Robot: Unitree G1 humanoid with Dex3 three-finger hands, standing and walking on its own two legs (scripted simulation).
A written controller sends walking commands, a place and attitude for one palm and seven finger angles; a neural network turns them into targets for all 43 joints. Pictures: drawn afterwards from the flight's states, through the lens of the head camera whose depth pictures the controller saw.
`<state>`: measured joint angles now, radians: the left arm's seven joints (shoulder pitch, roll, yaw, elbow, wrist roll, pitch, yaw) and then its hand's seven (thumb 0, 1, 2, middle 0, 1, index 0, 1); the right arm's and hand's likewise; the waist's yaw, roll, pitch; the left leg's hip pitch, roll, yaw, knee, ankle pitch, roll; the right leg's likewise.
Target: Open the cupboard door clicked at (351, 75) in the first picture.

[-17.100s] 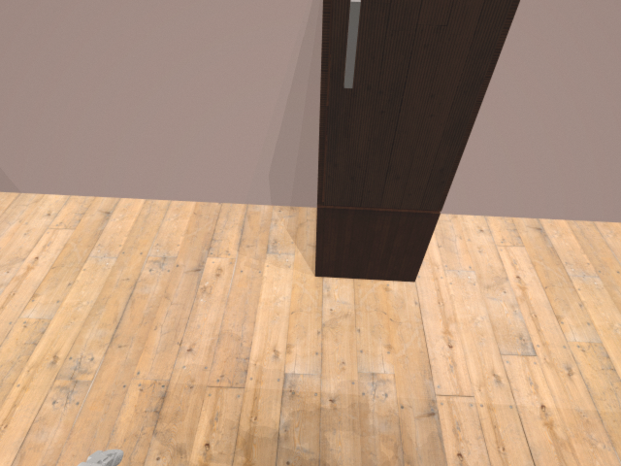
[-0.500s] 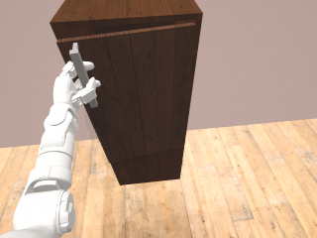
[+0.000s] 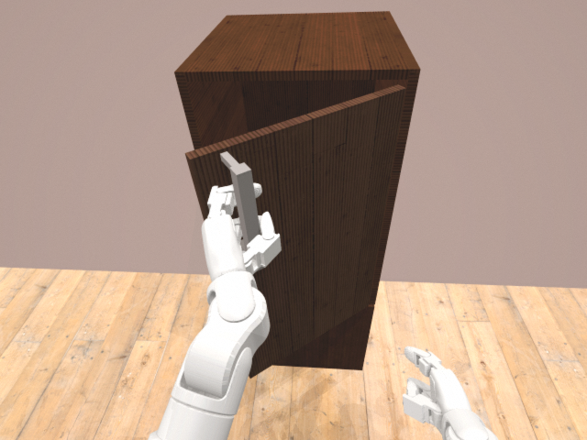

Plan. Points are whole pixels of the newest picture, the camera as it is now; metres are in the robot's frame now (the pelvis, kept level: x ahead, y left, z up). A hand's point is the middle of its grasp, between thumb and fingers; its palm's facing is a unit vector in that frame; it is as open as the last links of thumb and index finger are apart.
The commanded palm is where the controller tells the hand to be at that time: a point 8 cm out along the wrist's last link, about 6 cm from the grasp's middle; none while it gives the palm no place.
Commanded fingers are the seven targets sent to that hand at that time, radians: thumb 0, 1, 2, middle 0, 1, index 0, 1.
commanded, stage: pull the door open along its arc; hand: left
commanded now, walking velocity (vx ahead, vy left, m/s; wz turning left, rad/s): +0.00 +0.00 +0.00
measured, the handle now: (243, 215) +0.36 +0.10 +0.17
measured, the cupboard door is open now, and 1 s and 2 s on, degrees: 37 42 44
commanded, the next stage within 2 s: open thumb and fingers to let go in 0.20 s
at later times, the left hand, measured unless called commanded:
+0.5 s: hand (279, 250) +0.30 +0.04 +0.17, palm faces +0.37 -0.93 +0.00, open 7.0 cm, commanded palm +0.25 +0.07 +0.16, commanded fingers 0.00 0.13 0.57 -0.34 -1.27 -0.34 -1.27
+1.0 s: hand (278, 252) +0.29 +0.04 +0.17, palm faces +0.30 -0.95 +0.01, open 14.4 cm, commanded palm +0.24 +0.07 +0.16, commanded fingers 0.00 -0.50 0.30 -0.18 -0.50 -0.18 -0.50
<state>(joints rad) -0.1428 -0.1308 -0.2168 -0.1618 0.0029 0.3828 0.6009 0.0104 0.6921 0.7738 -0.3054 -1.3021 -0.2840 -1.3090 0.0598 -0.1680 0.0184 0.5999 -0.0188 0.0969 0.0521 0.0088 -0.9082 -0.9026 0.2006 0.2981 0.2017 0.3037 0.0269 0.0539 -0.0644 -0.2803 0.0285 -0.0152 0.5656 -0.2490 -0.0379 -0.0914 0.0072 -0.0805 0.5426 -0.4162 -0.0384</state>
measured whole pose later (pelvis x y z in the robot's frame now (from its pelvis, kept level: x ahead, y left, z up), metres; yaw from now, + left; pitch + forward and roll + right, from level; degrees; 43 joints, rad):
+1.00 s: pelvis -0.02 +0.01 +0.00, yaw +0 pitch -5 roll +0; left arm -0.19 -0.14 -0.28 -0.09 -0.01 0.35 0.63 -0.01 -0.46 0.32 -0.29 -0.94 -0.26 -0.94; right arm 0.08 -0.16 0.02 0.69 -0.03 0.09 0.05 0.01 -0.91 -0.90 0.20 0.30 0.20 0.30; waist 0.03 0.06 -0.02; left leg -0.27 0.03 -0.03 0.56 -0.22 -0.03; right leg -0.08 0.01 -0.09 0.55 -0.39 -0.04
